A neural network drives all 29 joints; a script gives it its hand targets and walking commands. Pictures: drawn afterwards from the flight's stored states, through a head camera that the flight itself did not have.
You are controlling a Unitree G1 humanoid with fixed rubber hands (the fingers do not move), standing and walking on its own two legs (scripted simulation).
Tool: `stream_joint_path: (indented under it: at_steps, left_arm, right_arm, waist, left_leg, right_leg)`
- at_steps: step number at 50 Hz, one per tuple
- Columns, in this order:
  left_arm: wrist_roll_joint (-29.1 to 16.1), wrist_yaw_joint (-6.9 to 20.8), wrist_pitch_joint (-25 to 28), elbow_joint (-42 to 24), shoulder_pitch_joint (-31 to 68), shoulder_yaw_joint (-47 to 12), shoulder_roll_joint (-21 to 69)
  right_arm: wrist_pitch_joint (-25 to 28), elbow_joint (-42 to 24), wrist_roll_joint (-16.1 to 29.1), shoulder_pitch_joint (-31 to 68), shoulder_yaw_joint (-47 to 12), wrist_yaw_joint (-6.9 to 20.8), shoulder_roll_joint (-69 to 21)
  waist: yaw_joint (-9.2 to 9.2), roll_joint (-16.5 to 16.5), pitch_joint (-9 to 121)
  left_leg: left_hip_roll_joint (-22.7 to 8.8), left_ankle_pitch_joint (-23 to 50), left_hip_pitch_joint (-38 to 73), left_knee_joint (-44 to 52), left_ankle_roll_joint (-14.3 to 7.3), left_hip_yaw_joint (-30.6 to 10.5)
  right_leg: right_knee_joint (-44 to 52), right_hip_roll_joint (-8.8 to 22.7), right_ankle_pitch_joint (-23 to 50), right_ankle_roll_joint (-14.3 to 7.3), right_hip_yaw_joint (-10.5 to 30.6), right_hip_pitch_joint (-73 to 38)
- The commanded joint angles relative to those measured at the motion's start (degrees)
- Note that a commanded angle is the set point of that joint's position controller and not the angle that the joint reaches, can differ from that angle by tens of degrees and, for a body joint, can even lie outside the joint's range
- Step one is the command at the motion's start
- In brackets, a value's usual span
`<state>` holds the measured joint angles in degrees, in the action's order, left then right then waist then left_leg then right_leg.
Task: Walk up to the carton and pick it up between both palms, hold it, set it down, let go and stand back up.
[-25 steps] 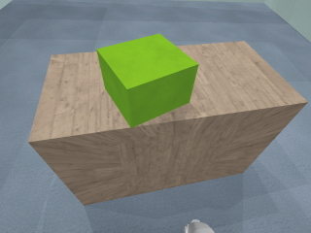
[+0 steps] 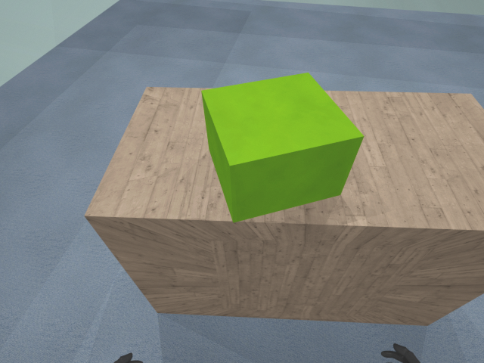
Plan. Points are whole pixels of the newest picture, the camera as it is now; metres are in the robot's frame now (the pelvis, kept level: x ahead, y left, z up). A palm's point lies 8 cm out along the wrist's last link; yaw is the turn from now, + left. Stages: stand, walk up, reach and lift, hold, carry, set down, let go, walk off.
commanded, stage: walk up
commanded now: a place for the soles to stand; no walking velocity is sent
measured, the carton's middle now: (272, 144) +0.57 -0.03 +0.03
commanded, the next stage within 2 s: none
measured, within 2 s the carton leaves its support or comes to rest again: neither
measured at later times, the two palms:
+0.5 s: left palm out of the picture +0.05 +0.27 -0.11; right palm out of the picture +0.12 -0.25 -0.10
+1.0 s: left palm out of the picture +0.04 +0.26 -0.10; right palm out of the picture +0.12 -0.25 -0.10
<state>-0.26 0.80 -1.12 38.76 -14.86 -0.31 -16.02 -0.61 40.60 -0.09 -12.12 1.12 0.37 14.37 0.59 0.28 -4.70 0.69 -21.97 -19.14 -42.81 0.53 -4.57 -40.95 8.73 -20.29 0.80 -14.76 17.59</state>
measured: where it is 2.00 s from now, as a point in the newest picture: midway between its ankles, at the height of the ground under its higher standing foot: outside the picture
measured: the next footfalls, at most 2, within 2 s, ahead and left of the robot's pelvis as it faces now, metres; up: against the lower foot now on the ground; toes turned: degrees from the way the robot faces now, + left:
right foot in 1.38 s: +0.13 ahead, -0.17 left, +0.00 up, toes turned -5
left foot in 1.70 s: +0.22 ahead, +0.05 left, +0.00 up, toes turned -8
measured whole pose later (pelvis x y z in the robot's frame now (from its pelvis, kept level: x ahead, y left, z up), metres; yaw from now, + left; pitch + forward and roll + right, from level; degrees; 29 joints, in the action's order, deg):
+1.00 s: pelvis +0.00 -0.01 +0.01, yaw +7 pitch -2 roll -1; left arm 0.6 0.5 -0.8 39.5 -18.8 0.6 -16.3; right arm -2.2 41.8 -0.3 -15.4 1.3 1.0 14.1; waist 0.7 -0.1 -3.1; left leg 3.6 -18.8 -18.2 -39.5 1.1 -10.8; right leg -37.2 6.4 -19.7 0.3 -13.6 14.4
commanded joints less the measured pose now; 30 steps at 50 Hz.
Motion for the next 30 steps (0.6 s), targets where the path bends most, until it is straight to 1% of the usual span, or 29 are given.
stream_joint_path:
  at_steps: [1, 5, 8, 10, 13, 18, 20, 22, 24, 26, 27, 29, 30]
  left_arm:
    - [-0.1, -0.4, 1.0, -6.7, -0.1, 3.2, -10.6]
    - [-0.1, -0.2, 0.5, -7.5, -0.3, 3.3, -10.1]
    - [0.0, -0.1, 0.5, -7.7, -1.0, 3.5, -9.7]
    - [0.1, -0.1, 0.6, -7.7, -1.8, 3.6, -9.7]
    - [0.3, -0.1, 0.9, -7.5, -2.7, 4.0, -10.2]
    - [0.6, -0.4, 0.8, -6.9, -2.9, 4.6, -11.8]
    - [0.6, -0.4, 0.5, -6.7, -2.6, 4.6, -11.9]
    - [0.5, -0.4, 0.3, -6.6, -2.4, 4.4, -11.2]
    - [0.4, -0.3, 0.1, -6.5, -2.9, 4.2, -10.1]
    - [0.5, -0.3, 0.3, -6.3, -4.2, 4.1, -9.0]
    - [0.5, -0.3, 0.4, -6.1, -5.0, 4.2, -8.8]
    - [0.7, -0.4, 1.0, -5.6, -6.4, 4.4, -9.0]
    - [0.8, -0.5, 1.3, -5.4, -6.5, 4.6, -9.6]
  right_arm:
    - [1.5, -5.7, 0.2, -1.9, 3.2, -0.3, 9.7]
    - [1.4, -5.7, 0.5, -0.5, 3.4, -0.3, 10.9]
    - [1.3, -5.7, 0.6, 0.7, 3.7, -0.3, 11.9]
    - [1.3, -5.6, 0.6, 1.4, 3.7, -0.2, 12.1]
    - [1.2, -5.5, 0.5, 1.9, 3.6, -0.1, 11.8]
    - [1.2, -5.4, 0.4, 0.5, 3.6, 0.1, 10.7]
    - [1.3, -5.4, 0.4, -0.2, 3.7, 0.1, 10.8]
    - [1.4, -5.3, 0.5, -0.7, 3.9, 0.1, 11.4]
    - [1.4, -5.2, 0.5, -0.7, 4.2, -0.1, 12.4]
    - [1.3, -5.1, 0.4, -0.2, 4.4, -0.2, 13.1]
    - [1.1, -5.1, 0.4, 0.2, 4.4, -0.2, 13.0]
    - [0.8, -4.9, 0.4, 0.6, 4.1, -0.2, 12.0]
    - [0.8, -4.9, 0.3, 0.2, 3.8, -0.1, 11.2]
  waist:
    - [-0.83, 1.0, 9.4]
    - [-0.64, -0.8, 8.1]
    - [-0.33, -2.5, 7.4]
    - [-0.08, -3.2, 7.2]
    - [0.10, -3.0, 6.9]
    - [-0.23, -0.2, 6.6]
    - [-0.36, -0.1, 6.0]
    - [-0.32, -1.3, 5.4]
    - [-0.07, -3.7, 5.0]
    - [0.45, -5.4, 4.4]
    - [0.73, -5.7, 4.0]
    - [1.19, -5.6, 4.1]
    - [1.11, -4.6, 4.3]
  left_leg:
    - [-2.7, 21.9, 2.0, 5.3, -4.1, -4.5]
    - [-2.9, 19.6, -1.1, 8.4, -5.3, -7.7]
    - [-3.4, 17.6, -3.6, 10.9, -6.3, -10.5]
    - [-3.3, 16.6, -4.9, 11.8, -6.5, -11.4]
    - [-2.3, 15.7, -5.4, 11.3, -5.9, -10.3]
    - [-0.4, 15.0, -3.7, 7.5, -4.3, -6.0]
    - [-0.4, 14.6, -3.6, 7.9, -4.3, -6.2]
    - [-0.9, 13.8, -4.6, 9.8, -4.9, -8.3]
    - [-2.2, 11.5, -7.0, 13.3, -6.3, -12.6]
    - [-3.5, 8.3, -9.9, 16.8, -7.7, -17.1]
    - [-3.5, 7.2, -10.7, 17.4, -7.8, -17.5]
    - [-2.3, 6.6, -10.9, 16.4, -6.6, -15.2]
    - [-1.4, 7.6, -10.4, 14.6, -5.7, -13.0]
  right_leg:
    - [9.3, 5.5, 15.0, -6.1, 7.3, -5.4]
    - [7.9, 3.5, 9.9, -4.8, 6.4, -6.4]
    - [6.9, 2.0, 7.7, -4.1, 6.3, -7.9]
    - [7.1, 1.5, 6.8, -3.9, 6.5, -8.9]
    - [8.7, 2.2, 6.4, -4.4, 6.8, -9.7]
    - [12.5, 5.9, 4.1, -6.4, 7.4, -8.2]
    - [12.3, 5.9, 2.7, -6.3, 6.9, -7.5]
    - [10.5, 4.3, 1.4, -5.5, 6.1, -7.5]
    - [7.4, 1.6, 0.5, -4.3, 5.6, -8.6]
    - [5.9, -0.9, -0.7, -3.2, 6.4, -10.3]
    - [6.5, -1.3, -1.0, -3.1, 6.9, -10.9]
    - [9.3, -0.4, -0.6, -3.7, 7.9, -11.9]
    - [11.1, 0.9, -0.1, -4.3, 8.6, -12.0]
